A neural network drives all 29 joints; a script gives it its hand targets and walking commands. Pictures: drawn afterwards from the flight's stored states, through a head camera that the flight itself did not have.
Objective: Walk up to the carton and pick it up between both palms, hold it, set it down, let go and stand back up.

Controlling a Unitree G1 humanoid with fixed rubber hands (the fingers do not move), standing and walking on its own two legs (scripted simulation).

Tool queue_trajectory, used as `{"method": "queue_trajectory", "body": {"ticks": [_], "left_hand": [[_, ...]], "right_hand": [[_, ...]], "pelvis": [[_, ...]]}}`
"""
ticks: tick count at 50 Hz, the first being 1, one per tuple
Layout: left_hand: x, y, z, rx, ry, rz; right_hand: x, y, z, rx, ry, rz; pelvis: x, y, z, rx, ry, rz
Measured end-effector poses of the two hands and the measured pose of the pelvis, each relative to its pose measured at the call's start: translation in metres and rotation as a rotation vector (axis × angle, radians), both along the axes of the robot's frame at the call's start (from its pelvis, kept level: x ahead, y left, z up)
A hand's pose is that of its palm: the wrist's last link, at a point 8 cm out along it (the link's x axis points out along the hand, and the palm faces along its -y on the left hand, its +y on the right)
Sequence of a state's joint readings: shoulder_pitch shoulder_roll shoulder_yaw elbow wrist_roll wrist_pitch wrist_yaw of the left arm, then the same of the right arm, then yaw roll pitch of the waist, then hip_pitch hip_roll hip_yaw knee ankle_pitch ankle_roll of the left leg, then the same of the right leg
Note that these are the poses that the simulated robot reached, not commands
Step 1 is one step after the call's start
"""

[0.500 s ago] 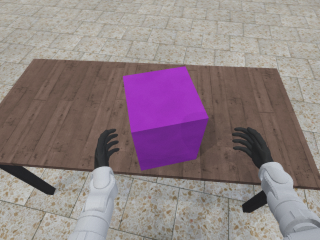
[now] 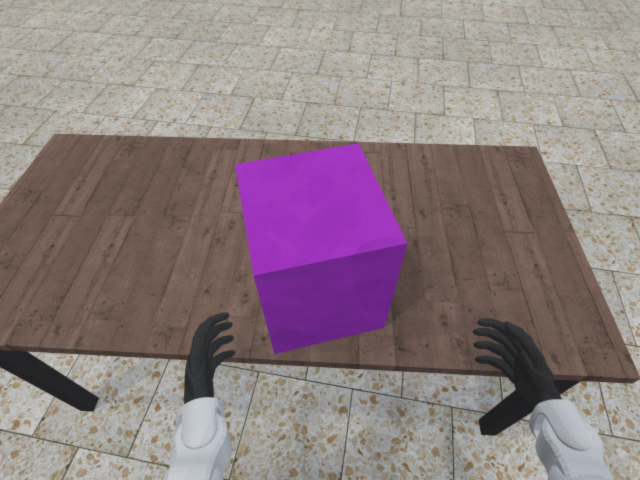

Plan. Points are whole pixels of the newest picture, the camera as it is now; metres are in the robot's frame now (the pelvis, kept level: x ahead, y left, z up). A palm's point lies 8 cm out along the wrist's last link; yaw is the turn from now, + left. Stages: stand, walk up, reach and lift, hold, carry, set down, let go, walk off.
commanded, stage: set down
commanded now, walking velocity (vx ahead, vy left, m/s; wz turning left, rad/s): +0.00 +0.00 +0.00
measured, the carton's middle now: (315, 252) +0.46 +0.06 -0.05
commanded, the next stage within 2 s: let go in 1.44 s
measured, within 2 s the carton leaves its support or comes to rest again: neither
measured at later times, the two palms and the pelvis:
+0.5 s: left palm (184, 413) +0.19 +0.21 -0.05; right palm (526, 416) +0.22 -0.22 -0.05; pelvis +0.01 +0.01 +0.00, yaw +0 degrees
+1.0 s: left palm (166, 428) +0.18 +0.23 -0.06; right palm (513, 447) +0.19 -0.20 -0.06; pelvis +0.02 +0.02 +0.01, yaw +0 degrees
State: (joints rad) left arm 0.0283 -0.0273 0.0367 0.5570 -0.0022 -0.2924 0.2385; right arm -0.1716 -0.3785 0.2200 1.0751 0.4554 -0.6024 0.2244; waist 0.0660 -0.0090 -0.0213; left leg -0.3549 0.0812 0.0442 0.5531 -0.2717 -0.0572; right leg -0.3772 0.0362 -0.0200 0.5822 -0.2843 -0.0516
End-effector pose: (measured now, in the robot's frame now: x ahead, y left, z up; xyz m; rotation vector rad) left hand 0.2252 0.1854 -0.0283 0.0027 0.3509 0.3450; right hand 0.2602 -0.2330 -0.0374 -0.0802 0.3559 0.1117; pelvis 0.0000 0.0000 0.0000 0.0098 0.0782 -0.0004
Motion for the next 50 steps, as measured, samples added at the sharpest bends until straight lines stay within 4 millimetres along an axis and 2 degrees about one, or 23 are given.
{"method": "queue_trajectory", "body": {"ticks": [10, 15, 21, 33, 45, 50], "left_hand": [[-0.016, -0.002, -0.017, -0.016, 0.044, -0.008], [-0.018, 0.008, -0.023, -0.012, 0.076, -0.011], [-0.022, 0.020, -0.018, -0.007, 0.078, -0.005], [-0.051, 0.017, -0.032, -0.046, 0.185, -0.034], [-0.045, 0.036, -0.031, -0.005, 0.240, -0.090], [-0.048, 0.042, -0.034, -0.005, 0.297, -0.117]], "right_hand": [[-0.025, -0.007, -0.013, -0.011, 0.040, -0.017], [-0.030, -0.001, -0.014, -0.008, 0.062, -0.019], [-0.034, 0.010, -0.012, -0.005, 0.070, -0.011], [-0.051, 0.013, -0.012, -0.054, 0.144, -0.034], [-0.065, 0.026, -0.018, -0.057, 0.195, -0.060], [-0.071, 0.032, -0.021, -0.070, 0.228, -0.081]], "pelvis": [[0.000, 0.001, -0.004, 0.008, -0.020, -0.005], [0.001, 0.002, -0.004, 0.012, -0.034, -0.007], [0.006, 0.006, 0.000, 0.004, -0.049, -0.007], [0.011, 0.012, 0.008, -0.007, -0.073, 0.009], [0.016, 0.019, 0.010, -0.007, -0.093, 0.005], [0.021, 0.024, 0.013, -0.010, -0.109, 0.001]]}}
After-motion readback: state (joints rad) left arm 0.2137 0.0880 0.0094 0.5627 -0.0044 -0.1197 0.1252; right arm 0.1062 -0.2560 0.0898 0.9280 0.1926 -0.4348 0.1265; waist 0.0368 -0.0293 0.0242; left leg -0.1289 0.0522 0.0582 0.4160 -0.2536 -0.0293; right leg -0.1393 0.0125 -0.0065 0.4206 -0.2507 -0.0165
